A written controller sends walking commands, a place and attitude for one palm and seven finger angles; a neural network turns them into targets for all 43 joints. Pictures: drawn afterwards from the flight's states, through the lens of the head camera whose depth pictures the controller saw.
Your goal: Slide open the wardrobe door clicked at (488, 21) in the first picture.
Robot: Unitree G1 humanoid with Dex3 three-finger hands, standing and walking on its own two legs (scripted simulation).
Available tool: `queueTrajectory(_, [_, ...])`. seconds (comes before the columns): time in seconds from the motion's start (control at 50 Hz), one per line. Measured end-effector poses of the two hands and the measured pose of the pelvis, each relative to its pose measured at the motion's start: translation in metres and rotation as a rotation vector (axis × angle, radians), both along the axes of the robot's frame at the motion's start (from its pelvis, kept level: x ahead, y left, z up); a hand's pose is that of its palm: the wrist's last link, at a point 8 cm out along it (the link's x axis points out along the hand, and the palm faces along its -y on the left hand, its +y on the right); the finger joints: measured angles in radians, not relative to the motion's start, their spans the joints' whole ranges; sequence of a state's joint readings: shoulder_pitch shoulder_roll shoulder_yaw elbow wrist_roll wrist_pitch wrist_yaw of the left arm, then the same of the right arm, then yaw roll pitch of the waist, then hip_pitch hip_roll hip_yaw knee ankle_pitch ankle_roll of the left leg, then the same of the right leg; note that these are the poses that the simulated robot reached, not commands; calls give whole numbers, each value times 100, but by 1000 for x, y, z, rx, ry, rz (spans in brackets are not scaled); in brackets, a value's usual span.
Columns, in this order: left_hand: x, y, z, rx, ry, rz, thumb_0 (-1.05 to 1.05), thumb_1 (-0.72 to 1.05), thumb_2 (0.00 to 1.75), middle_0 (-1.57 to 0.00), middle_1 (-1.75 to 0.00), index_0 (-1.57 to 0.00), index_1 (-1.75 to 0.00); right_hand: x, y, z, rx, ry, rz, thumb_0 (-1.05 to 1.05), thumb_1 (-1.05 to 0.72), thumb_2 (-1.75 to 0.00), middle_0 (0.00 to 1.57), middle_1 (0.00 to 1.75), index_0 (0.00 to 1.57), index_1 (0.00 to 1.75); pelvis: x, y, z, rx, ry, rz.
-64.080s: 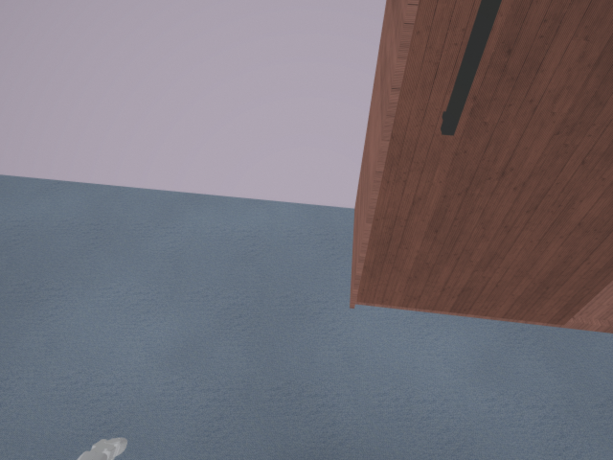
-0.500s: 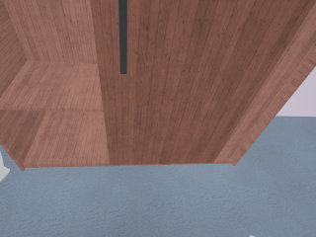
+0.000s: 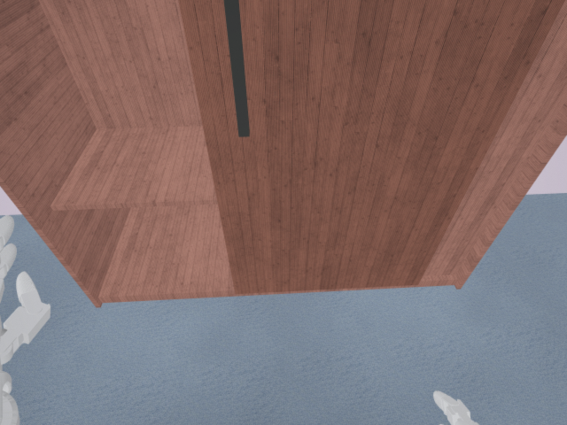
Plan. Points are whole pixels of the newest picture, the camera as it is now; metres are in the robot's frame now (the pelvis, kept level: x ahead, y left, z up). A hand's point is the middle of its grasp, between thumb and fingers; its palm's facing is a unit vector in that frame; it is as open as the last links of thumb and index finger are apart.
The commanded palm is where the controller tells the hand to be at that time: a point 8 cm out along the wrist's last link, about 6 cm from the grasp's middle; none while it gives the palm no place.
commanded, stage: let the arm hang, fingers relaxed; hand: left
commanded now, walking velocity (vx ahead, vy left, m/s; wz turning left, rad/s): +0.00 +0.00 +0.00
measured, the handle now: (238, 66) +0.71 +0.17 +0.19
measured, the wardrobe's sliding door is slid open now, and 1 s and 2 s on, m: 0.54 0.54 0.54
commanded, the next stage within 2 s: look to check the result in 1.12 s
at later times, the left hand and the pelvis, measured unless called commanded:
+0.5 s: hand out of the picture -0.03 +0.25 -0.18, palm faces +0.02 -0.97 -0.23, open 7.3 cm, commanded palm none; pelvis -0.05 +0.03 +0.00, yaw +3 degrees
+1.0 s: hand out of the picture +0.07 +0.30 -0.15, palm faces +0.00 -0.94 -0.34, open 7.4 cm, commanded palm none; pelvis -0.02 +0.05 +0.01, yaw +2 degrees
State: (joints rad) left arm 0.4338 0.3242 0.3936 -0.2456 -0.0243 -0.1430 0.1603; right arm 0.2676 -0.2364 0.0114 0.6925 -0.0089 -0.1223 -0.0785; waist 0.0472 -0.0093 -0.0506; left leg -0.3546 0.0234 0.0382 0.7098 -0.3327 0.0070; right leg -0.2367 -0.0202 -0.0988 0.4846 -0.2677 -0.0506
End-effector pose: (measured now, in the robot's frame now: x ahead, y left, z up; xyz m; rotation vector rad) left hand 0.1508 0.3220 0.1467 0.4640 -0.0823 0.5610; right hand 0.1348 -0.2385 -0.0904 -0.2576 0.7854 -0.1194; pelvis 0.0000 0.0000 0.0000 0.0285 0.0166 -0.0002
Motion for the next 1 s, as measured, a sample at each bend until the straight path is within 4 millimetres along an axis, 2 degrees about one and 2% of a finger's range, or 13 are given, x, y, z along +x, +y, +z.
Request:
queueTrajectory(0.04, [8,-5,-19,-42,27,-31,1,90,90,-21,-30,-20,-30,-1,-5,-3,-29,0,16,1,-90,-90,20,30,20,30,0,7,-5,-14,0,22])
queueTrajectory(0.06, [15,-6,-40,-68,96,-68,1,90,90,-20,-30,-20,-30,-1,-7,-8,-32,20,30,1,-90,-90,20,30,20,30,-2,11,-9,-22,5,38])
queueTrajectory(0.1, [23,-10,-95,-145,330,-131,0,90,90,-20,-30,-20,-30,-2,-12,-20,-35,80,32,1,-90,-90,20,30,20,30,-7,17,-14,-20,10,48])
queueTrajectory(0.14, [16,-20,-153,-223,591,-175,0,90,90,-20,-30,-19,-29,-5,-14,-27,-34,122,17,1,-91,-90,20,30,20,30,-12,21,-16,-19,10,40])
queueTrajectory(0.22, [-32,-47,-239,-371,975,-219,1,91,90,-20,-30,-20,-29,-22,-13,-28,-36,173,-12,1,-91,-90,20,30,20,30,-23,24,-16,-13,-4,32])
queueTrajectory(0.26, [-62,-57,-267,-447,1092,-213,1,91,90,-21,-30,-20,-30,-37,-12,-28,-49,222,-18,1,-91,-90,20,30,20,30,-28,24,-16,-13,-15,36])
queueTrajectory(0.32, [-105,-68,-291,-548,1216,-179,1,91,90,-21,-30,-20,-30,-64,-9,-28,-69,317,-21,1,-91,-90,20,30,20,30,-34,25,-13,-22,-26,39])
queueTrajectory(0.38, [-141,-62,-299,-603,1284,-112,1,92,90,-21,-30,-21,-30,-87,-5,-29,-76,406,-22,1,-91,-90,20,30,20,30,-40,27,-9,-35,-29,46])
queueTrajectory(0.46, [-176,-41,-296,-610,1350,-22,1,92,90,-21,-30,-21,-30,-109,1,-34,-66,481,-30,1,-91,-90,20,30,20,30,-44,31,-6,-43,-27,49])
queueTrajectory(0.58, [-197,3,-279,-550,1385,92,1,92,90,-21,-30,-20,-30,-123,10,-42,-35,515,-47,1,-91,-90,20,30,20,30,-46,39,-3,-44,-25,48])
queueTrajectory(0.66, [-188,26,-267,-502,1362,128,1,91,90,-20,-30,-20,-30,-123,13,-44,-24,515,-53,1,-91,-90,20,30,20,30,-44,44,-1,-39,-26,46])
queueTrajectory(0.76, [-161,39,-257,-458,1310,121,1,91,90,-20,-30,-20,-29,-113,11,-44,-23,498,-59,1,-91,-90,20,30,20,30,-38,47,1,-33,-29,42])
queueTrajectory(1.0, [-90,17,-256,-447,1227,-4,0,91,90,-20,-30,-20,-30,-71,-2,-29,-50,427,-66,1,-91,-90,20,30,20,30,-21,46,6,-27,-28,32])
